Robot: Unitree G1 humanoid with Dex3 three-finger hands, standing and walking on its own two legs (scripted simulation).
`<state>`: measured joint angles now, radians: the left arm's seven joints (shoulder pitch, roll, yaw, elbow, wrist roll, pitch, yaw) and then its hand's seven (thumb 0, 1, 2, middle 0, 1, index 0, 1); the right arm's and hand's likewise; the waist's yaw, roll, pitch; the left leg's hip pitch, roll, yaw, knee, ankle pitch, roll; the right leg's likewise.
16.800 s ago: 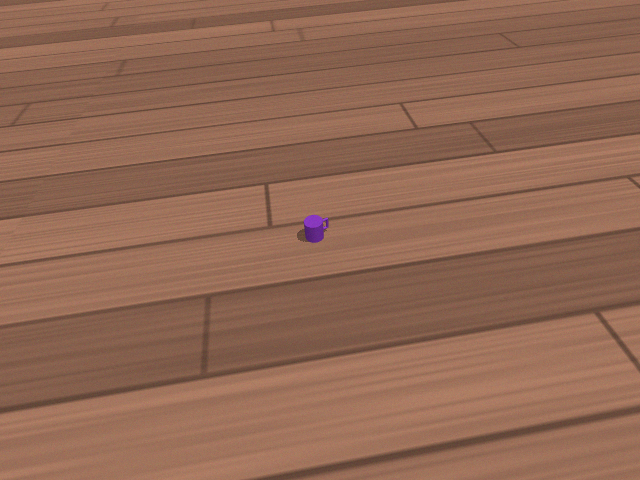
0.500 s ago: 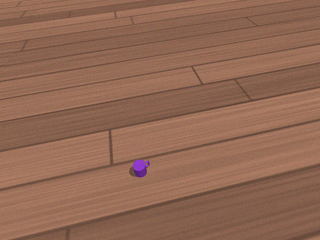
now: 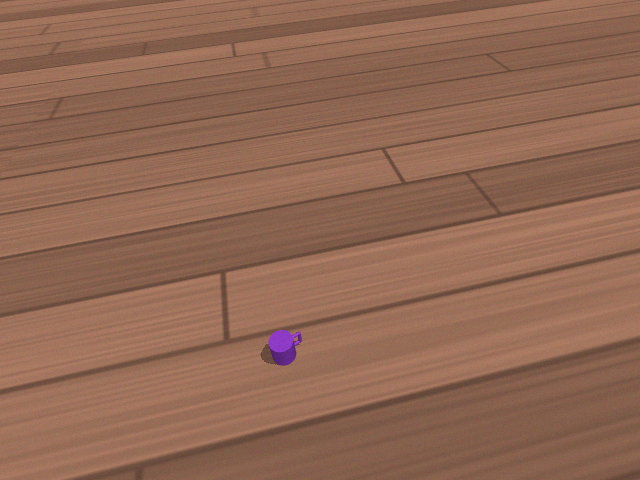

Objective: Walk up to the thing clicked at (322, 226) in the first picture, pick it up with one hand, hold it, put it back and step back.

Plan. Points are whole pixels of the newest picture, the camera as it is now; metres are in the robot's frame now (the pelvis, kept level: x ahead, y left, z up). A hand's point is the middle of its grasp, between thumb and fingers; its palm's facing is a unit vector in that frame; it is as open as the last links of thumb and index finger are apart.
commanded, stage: stand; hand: left
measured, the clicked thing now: (286, 345) +0.73 +0.23 -0.74
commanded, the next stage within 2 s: walk up in 0.76 s
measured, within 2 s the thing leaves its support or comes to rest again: neither
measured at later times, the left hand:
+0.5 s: hand out of the picture +0.07 +0.25 -0.16, palm faces -0.04 -0.94 -0.35, open 7.4 cm
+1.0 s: hand out of the picture +0.06 +0.29 -0.15, palm faces +0.06 -0.93 -0.36, open 7.4 cm
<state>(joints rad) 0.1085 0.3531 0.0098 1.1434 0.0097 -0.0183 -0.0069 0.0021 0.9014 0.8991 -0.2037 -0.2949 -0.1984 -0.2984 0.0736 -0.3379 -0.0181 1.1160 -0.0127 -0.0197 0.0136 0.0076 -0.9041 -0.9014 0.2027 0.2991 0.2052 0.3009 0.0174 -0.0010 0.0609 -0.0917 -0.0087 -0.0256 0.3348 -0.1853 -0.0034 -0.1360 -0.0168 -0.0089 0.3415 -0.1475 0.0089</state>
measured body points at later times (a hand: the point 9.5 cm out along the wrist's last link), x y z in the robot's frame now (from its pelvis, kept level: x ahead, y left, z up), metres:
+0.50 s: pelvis +0.00 -0.01 +0.00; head +0.00 -0.01 +0.45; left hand +0.07 +0.29 -0.13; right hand +0.05 -0.31 -0.14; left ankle +0.00 +0.12 -0.75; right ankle +0.03 -0.12 -0.75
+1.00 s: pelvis +0.04 +0.01 -0.01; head +0.04 +0.01 +0.44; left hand +0.06 +0.33 -0.13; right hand +0.11 -0.32 -0.12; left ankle +0.07 +0.13 -0.73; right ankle +0.03 -0.12 -0.75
